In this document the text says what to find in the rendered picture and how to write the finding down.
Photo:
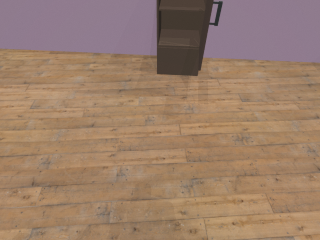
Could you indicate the cupboard door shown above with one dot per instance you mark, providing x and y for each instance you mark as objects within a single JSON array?
[{"x": 204, "y": 32}]

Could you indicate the handle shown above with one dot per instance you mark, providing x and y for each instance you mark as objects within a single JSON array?
[{"x": 220, "y": 3}]

